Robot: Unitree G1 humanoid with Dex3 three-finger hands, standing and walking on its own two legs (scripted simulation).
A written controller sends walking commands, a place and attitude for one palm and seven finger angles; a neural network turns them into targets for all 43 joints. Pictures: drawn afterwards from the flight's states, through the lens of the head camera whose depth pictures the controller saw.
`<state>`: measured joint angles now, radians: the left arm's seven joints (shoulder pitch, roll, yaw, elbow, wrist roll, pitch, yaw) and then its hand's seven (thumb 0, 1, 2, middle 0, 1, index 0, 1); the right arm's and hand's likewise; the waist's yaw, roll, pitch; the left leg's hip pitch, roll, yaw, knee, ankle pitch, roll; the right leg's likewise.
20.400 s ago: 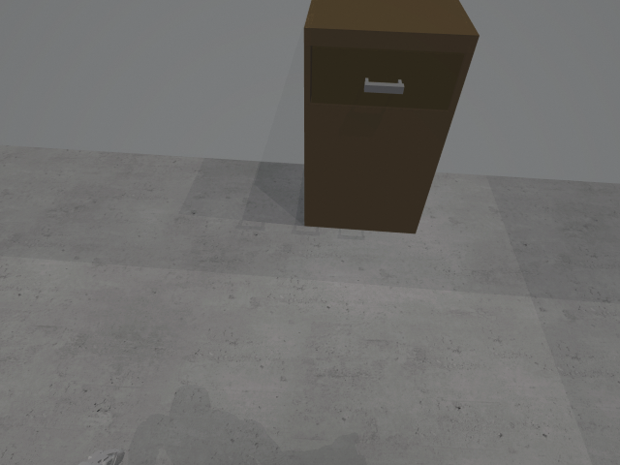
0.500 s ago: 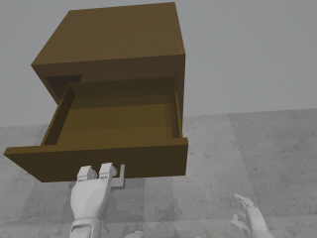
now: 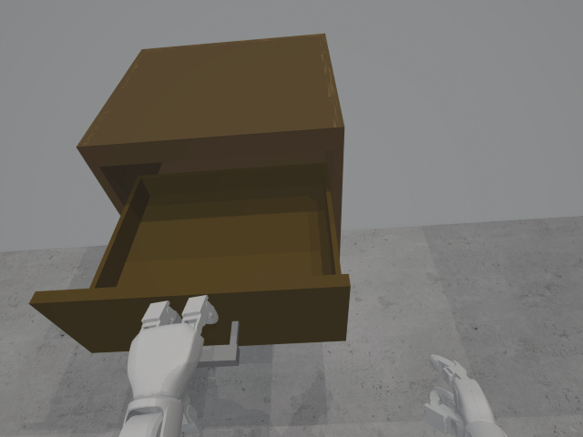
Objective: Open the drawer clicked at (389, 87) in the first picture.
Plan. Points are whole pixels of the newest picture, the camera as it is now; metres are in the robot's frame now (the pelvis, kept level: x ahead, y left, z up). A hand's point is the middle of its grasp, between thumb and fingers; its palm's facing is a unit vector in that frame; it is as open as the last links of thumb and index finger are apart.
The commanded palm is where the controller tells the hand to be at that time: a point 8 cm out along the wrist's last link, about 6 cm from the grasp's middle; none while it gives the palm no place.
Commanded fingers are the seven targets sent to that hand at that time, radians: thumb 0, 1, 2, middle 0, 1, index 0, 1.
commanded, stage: lift the hand off the handle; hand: left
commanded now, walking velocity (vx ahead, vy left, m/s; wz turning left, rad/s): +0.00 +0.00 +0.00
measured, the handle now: (200, 343) +0.26 +0.18 -0.04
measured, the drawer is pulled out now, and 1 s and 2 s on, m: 0.30 0.30 0.30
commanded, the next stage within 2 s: draw the hand back to the body in 0.82 s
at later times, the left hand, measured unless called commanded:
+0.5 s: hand (170, 338) +0.22 +0.17 +0.08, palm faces +0.11 -0.18 -0.98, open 13.8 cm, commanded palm +0.18 +0.18 +0.14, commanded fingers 0.00 -0.50 0.30 -0.30 -1.20 -0.30 -1.20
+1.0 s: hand (164, 325) +0.22 +0.17 +0.11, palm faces +0.08 -0.20 -0.98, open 13.8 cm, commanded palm +0.18 +0.18 +0.17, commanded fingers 0.00 -0.50 0.30 -0.30 -1.20 -0.30 -1.20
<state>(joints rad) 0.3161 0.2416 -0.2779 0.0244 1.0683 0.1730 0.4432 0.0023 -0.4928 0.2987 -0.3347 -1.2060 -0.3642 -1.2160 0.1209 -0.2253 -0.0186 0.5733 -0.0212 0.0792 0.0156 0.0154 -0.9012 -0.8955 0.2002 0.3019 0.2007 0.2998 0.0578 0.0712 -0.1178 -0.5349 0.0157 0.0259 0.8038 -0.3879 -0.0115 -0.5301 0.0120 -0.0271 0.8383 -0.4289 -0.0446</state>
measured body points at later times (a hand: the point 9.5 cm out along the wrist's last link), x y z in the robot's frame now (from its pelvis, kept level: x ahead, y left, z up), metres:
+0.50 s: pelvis +0.02 +0.00 +0.02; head +0.01 -0.05 +0.47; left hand +0.21 +0.18 +0.13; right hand +0.25 -0.19 -0.07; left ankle +0.01 +0.13 -0.70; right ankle +0.00 -0.09 -0.70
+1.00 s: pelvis +0.02 +0.00 +0.03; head +0.00 -0.05 +0.48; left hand +0.21 +0.18 +0.16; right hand +0.25 -0.18 -0.05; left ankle +0.01 +0.13 -0.70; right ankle +0.00 -0.09 -0.70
